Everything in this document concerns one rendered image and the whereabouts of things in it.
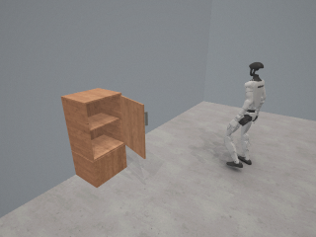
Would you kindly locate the robot right forearm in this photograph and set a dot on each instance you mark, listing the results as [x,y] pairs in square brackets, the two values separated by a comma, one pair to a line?
[257,108]

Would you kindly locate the cupboard door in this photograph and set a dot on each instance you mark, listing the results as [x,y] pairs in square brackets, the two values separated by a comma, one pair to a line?
[133,125]

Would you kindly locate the robot left upper arm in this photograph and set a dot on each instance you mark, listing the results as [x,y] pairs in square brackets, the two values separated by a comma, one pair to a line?
[249,91]

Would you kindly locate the left robot hand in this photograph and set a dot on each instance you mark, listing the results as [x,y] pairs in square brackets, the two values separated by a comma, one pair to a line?
[234,124]

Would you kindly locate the right robot shin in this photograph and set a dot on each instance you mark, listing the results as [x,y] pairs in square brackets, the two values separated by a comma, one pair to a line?
[246,147]

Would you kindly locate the robot right upper arm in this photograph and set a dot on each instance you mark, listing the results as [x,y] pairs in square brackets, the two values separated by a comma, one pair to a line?
[263,92]

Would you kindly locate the humanoid robot torso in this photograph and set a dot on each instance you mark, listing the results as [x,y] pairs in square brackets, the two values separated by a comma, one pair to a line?
[257,96]

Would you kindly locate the robot left forearm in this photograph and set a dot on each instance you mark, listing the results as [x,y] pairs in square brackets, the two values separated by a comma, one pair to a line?
[244,109]

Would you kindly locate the handle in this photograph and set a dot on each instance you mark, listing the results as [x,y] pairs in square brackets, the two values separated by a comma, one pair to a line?
[146,117]

